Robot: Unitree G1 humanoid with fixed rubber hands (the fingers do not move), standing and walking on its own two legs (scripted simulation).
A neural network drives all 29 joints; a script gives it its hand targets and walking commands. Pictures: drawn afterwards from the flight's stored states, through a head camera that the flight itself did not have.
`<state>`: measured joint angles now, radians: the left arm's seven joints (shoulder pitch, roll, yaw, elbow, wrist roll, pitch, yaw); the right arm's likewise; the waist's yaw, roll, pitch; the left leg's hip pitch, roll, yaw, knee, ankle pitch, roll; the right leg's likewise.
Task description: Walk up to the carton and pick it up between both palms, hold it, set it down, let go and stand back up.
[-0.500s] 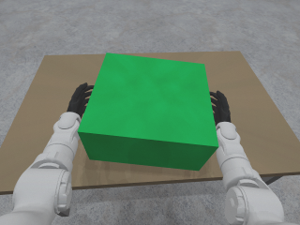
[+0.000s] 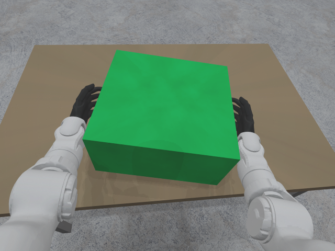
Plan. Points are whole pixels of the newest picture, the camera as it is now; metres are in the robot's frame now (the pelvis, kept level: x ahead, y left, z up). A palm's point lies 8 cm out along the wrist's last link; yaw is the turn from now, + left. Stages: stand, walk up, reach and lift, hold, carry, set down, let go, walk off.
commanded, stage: set down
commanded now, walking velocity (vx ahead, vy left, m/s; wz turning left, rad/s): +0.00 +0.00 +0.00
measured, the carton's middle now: (165, 115) +0.45 -0.02 +0.02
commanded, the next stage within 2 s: none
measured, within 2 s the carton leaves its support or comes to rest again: rests again in 1.18 s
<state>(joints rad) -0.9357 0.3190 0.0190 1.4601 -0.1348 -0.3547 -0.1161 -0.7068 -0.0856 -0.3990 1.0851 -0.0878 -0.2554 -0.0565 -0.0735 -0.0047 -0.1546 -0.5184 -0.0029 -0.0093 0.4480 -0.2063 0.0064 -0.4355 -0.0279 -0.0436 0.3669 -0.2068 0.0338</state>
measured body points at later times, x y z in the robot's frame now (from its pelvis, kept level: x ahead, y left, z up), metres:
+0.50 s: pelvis -0.01 +0.00 -0.01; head +0.10 +0.02 +0.42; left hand +0.47 +0.19 +0.02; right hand +0.41 -0.22 +0.01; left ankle -0.01 +0.10 -0.74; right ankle -0.04 -0.14 -0.74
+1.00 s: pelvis -0.02 +0.00 -0.03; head +0.14 +0.02 +0.39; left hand +0.49 +0.19 -0.02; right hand +0.43 -0.22 -0.03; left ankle -0.01 +0.10 -0.74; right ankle -0.04 -0.14 -0.74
